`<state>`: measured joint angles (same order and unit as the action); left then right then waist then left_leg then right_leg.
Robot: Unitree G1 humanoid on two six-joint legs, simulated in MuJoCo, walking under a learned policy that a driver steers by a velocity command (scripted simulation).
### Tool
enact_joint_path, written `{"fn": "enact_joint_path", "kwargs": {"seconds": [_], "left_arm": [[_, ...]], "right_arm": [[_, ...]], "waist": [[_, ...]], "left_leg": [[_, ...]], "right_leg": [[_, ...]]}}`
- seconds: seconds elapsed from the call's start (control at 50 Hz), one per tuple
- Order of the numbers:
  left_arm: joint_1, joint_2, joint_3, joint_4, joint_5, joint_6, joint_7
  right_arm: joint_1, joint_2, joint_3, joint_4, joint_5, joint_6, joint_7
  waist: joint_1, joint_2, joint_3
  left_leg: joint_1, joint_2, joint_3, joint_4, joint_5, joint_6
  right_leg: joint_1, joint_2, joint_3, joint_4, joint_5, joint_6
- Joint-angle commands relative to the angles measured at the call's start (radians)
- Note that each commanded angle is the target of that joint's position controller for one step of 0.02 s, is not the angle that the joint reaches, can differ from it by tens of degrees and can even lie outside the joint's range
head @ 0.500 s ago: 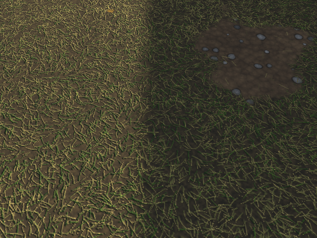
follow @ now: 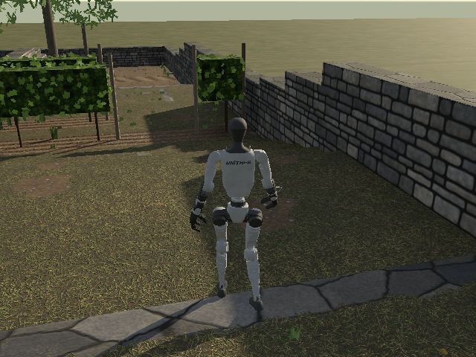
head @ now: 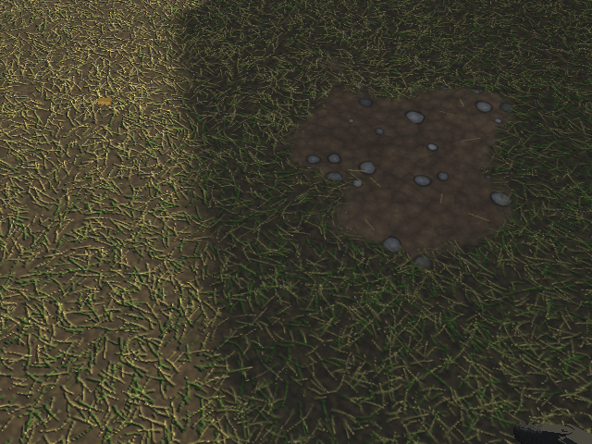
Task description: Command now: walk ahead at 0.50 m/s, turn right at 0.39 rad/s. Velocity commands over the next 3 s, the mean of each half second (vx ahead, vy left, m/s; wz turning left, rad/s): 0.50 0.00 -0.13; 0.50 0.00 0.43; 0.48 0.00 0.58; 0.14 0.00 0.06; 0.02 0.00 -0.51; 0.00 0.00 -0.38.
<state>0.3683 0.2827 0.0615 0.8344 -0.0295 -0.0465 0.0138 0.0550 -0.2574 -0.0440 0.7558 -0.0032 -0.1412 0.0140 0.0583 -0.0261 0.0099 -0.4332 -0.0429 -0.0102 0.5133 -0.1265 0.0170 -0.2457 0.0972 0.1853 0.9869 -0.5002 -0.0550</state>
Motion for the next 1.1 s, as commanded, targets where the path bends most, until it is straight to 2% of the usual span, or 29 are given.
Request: {"fn": "enact_joint_path", "kwargs": {"seconds": [0.02, 0.04, 0.06, 0.1, 0.16, 0.22, 0.34, 0.38, 0.4, 0.42, 0.44, 0.46, 0.48, 0.5, 0.52, 0.54, 0.58, 0.66, 0.76, 0.86, 0.92, 0.96, 0.98, 1.0, 1.02, 1.04, 1.06, 1.08, 1.1], "left_arm": [[-0.040, 0.129, 0.019, -0.091, 0.001, -0.022, 0.004], [-0.085, 0.114, 0.020, -0.106, 0.015, -0.027, 0.002], [-0.084, 0.095, 0.020, -0.114, 0.014, -0.027, -0.004], [-0.073, 0.056, 0.012, -0.116, 0.010, -0.023, -0.010], [-0.155, 0.030, -0.003, -0.153, 0.025, -0.024, -0.014], [-0.249, 0.015, -0.016, -0.178, 0.023, -0.033, -0.024], [-0.392, 0.048, -0.012, -0.232, 0.008, -0.040, -0.046], [-0.354, 0.075, 0.001, -0.230, 0.011, -0.045, -0.049], [-0.258, 0.103, 0.019, -0.203, 0.017, -0.047, -0.045], [-0.097, 0.156, 0.045, -0.160, 0.023, -0.047, -0.035], [0.070, 0.246, 0.068, -0.139, 0.043, -0.040, -0.020], [0.086, 0.262, 0.065, -0.133, 0.042, -0.033, -0.025], [0.056, 0.172, 0.042, -0.133, 0.032, -0.036, -0.028], [-0.009, 0.136, 0.029, -0.135, 0.023, -0.040, -0.029], [-0.080, 0.107, 0.020, -0.138, 0.028, -0.045, -0.033], [-0.127, 0.077, 0.014, -0.137, 0.032, -0.052, -0.037], [-0.163, 0.058, 0.015, -0.121, 0.042, -0.069, -0.040], [-0.141, 0.083, 0.029, -0.077, 0.050, -0.082, -0.024], [-0.106, 0.119, 0.037, -0.044, 0.042, -0.070, -0.003], [-0.020, 0.147, 0.047, 0.000, 0.024, -0.033, 0.004], [-0.041, 0.186, 0.056, -0.006, 0.016, -0.010, 0.014], [-0.068, 0.210, 0.060, -0.014, 0.012, 0.005, 0.022], [-0.080, 0.202, 0.055, -0.026, 0.012, 0.000, 0.026], [-0.005, 0.058, 0.013, -0.075, 0.051, -0.024, 0.012], [-0.041, 0.071, 0.001, -0.102, 0.026, -0.072, -0.005], [-0.159, 0.132, 0.019, -0.134, -0.012, -0.099, -0.018], [-0.185, 0.124, 0.013, -0.146, -0.014, -0.110, -0.019], [-0.181, 0.120, 0.017, -0.132, 0.011, -0.111, -0.011], [-0.165, 0.135, 0.027, -0.125, 0.029, -0.099, -0.007]], "right_arm": [[0.211, -0.123, -0.040, -0.002, 0.002, 0.015, 0.000], [0.183, -0.111, -0.036, 0.005, -0.003, 0.019, 0.001], [0.174, -0.100, -0.030, 0.010, -0.013, 0.019, 0.002], [0.182, -0.091, -0.028, 0.027, -0.003, 0.015, 0.006], [0.207, -0.142, -0.042, 0.049, 0.010, 0.015, 0.002], [0.231, -0.165, -0.046, 0.065, 0.017, 0.027, -0.004], [0.322, -0.193, -0.047, 0.115, 0.033, 0.052, -0.006], [0.318, -0.207, -0.049, 0.123, 0.035, 0.064, -0.010], [0.310, -0.204, -0.046, 0.123, 0.037, 0.069, -0.012], [0.307, -0.179, -0.034, 0.113, 0.028, 0.069, -0.013], [0.324, -0.101, -0.007, 0.076, 0.001, 0.060, -0.013], [0.417, -0.043, 0.011, 0.076, 0.018, 0.042, -0.012], [0.355, -0.152, -0.019, 0.083, 0.044, 0.037, -0.011], [0.291, -0.172, -0.028, 0.063, 0.051, 0.035, -0.010], [0.262, -0.158, -0.029, 0.063, 0.042, 0.041, -0.016], [0.259, -0.147, -0.035, 0.065, 0.032, 0.053, -0.019], [0.292, -0.103, -0.032, 0.076, 0.036, 0.081, -0.016], [0.227, -0.079, -0.035, 0.042, 0.030, 0.100, -0.016], [0.079, -0.054, -0.022, -0.012, 0.022, 0.092, 0.013], [-0.065, -0.042, -0.011, -0.100, 0.024, 0.091, 0.046], [-0.032, -0.076, -0.028, -0.128, 0.028, 0.095, 0.058], [0.165, -0.148, -0.069, -0.095, 0.032, 0.100, 0.050], [0.330, -0.217, -0.105, -0.055, 0.030, 0.106, 0.031], [0.360, -0.328, -0.126, -0.045, 0.031, 0.110, 0.012], [0.371, -0.304, -0.110, -0.080, 0.021, 0.095, 0.015], [0.354, -0.232, -0.091, -0.073, 0.013, 0.085, 0.018], [0.299, -0.193, -0.080, -0.076, 0.020, 0.077, 0.018], [0.224, -0.163, -0.071, -0.089, 0.022, 0.075, 0.017], [0.175, -0.130, -0.060, -0.108, 0.014, 0.074, 0.014]], "waist": [[-0.127, 0.072, -0.095], [-0.111, 0.061, -0.033], [-0.084, 0.090, -0.022], [-0.065, 0.120, -0.024], [-0.073, 0.101, -0.006], [-0.100, 0.099, 0.005], [-0.127, 0.120, 0.036], [-0.083, 0.123, 0.017], [-0.025, 0.111, -0.036], [0.047, 0.086, -0.138], [0.088, -0.082, -0.296], [0.043, -0.286, -0.396], [0.061, -0.158, -0.275], [0.039, -0.124, -0.154], [0.004, -0.069, -0.100], [-0.026, -0.079, -0.054], [-0.066, -0.089, -0.035], [-0.072, -0.032, 0.009], [-0.025, -0.009, 0.056], [0.024, 0.002, 0.097], [-0.027, -0.051, 0.033], [-0.147, -0.072, -0.083], [-0.233, -0.024, -0.166], [-0.147, 0.235, -0.234], [-0.158, 0.200, -0.400], [-0.194, 0.120, -0.294], [-0.155, 0.072, -0.180], [-0.103, 0.015, -0.108], [-0.067, 0.026, -0.078]], "left_leg": [[0.541, 0.357, -0.487, -0.237, -0.211, 0.178], [0.443, 0.322, -0.410, -0.261, -0.098, 0.182], [0.383, 0.294, -0.347, -0.283, -0.031, 0.177], [0.342, 0.266, -0.270, -0.320, 0.050, 0.191], [0.323, 0.277, -0.204, -0.367, 0.148, 0.217], [0.306, 0.243, -0.113, -0.381, 0.178, 0.192], [0.389, 0.290, -0.091, -0.334, 0.171, 0.154], [0.409, 0.299, -0.092, -0.259, 0.287, 0.132], [0.388, 0.266, -0.065, -0.144, 0.419, 0.111], [0.288, 0.212, -0.030, 0.055, 0.415, 0.080], [0.013, 0.118, 0.031, 0.416, 0.074, 0.026], [-0.235, 0.011, -0.050, 0.657, -0.468, 0.006], [-0.328, 0.063, -0.123, 0.760, -0.432, 0.011], [-0.352, 0.104, -0.104, 0.749, -0.333, 0.020], [-0.310, 0.141, -0.090, 0.709, -0.248, 0.016], [-0.272, 0.166, -0.092, 0.668, -0.188, 0.011], [-0.195, 0.184, -0.095, 0.648, -0.119, 0.002], [-0.278, 0.177, -0.126, 0.550, 0.025, -0.016], [-0.267, 0.157, -0.046, 0.279, 0.220, -0.008], [-0.332, 0.136, 0.032, 0.147, 0.127, 0.034], [-0.189, 0.055, 0.120, 0.131, -0.017, 0.084], [0.091, -0.021, 0.145, 0.089, -0.052, 0.139], [0.385, -0.002, 0.055, 0.019, 0.003, 0.185], [0.743, 0.260, -0.427, -0.001, -0.028, 0.334], [0.871, 0.397, -0.853, -0.173, -0.139, 0.458], [0.813, 0.362, -0.712, -0.210, -0.107, 0.390], [0.664, 0.316, -0.565, -0.210, -0.045, 0.347], [0.509, 0.271, -0.463, -0.220, 0.046, 0.312], [0.400, 0.238, -0.395, -0.241, 0.136, 0.297]], "right_leg": [[-0.511, -0.113, -0.023, 0.291, 0.104, 0.022], [-0.498, -0.137, -0.029, 0.236, 0.148, 0.024], [-0.452, -0.163, -0.038, 0.197, 0.171, 0.021], [-0.421, -0.180, -0.077, 0.121, 0.177, 0.025], [-0.444, -0.208, -0.116, -0.040, 0.259, 0.045], [-0.392, -0.199, -0.150, -0.236, 0.424, 0.048], [-0.317, -0.155, -0.175, -0.424, 0.463, 0.018], [-0.215, -0.131, -0.191, -0.476, 0.416, -0.010], [-0.064, -0.106, -0.209, -0.513, 0.418, -0.031], [0.179, -0.138, -0.179, -0.501, 0.430, -0.061], [0.506, -0.385, 0.114, -0.496, 0.402, -0.140], [0.635, -0.535, 0.493, -0.635, 0.236, -0.243], [0.539, -0.498, 0.435, -0.667, 0.147, -0.207], [0.407, -0.463, 0.279, -0.690, 0.186, -0.170], [0.289, -0.418, 0.180, -0.725, 0.246, -0.148], [0.202, -0.383, 0.095, -0.763, 0.313, -0.136], [0.109, -0.353, -0.016, -0.821, 0.412, -0.130], [0.114, -0.349, -0.162, -0.855, 0.575, -0.135], [0.158, -0.334, -0.301, -0.877, 0.596, -0.103], [0.343, -0.386, -0.358, -0.804, 0.721, -0.092], [0.388, -0.389, -0.401, -0.645, 1.151, -0.062], [0.332, -0.364, -0.423, -0.357, 1.320, -0.032], [0.145, -0.323, -0.428, -0.098, 1.122, 0.009], [-0.310, -0.155, -0.398, 0.273, 0.210, 0.074], [-0.491, -0.042, -0.140, 0.459, -0.110, 0.078], [-0.587, -0.107, -0.074, 0.452, -0.024, 0.053], [-0.579, -0.151, -0.085, 0.361, 0.064, 0.036], [-0.518, -0.187, -0.093, 0.266, 0.115, 0.041], [-0.444, -0.211, -0.092, 0.205, 0.149, 0.049]]}}
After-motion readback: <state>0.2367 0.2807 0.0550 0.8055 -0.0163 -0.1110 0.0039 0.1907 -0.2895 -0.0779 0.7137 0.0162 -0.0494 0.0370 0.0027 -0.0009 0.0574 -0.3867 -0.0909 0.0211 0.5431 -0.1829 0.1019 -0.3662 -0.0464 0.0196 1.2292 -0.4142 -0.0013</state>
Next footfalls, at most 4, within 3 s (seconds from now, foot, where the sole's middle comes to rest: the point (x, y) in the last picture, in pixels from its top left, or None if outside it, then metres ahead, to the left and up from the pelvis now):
0.42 right None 0.38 -0.16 -0.76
0.98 left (288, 361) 0.66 0.09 -0.76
1.44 right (330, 251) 0.99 -0.01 -0.76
1.82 left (240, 278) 0.89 0.23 -0.76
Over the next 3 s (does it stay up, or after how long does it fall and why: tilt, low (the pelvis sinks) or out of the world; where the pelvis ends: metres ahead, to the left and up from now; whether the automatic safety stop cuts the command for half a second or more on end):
stays up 0.92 0.07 0.01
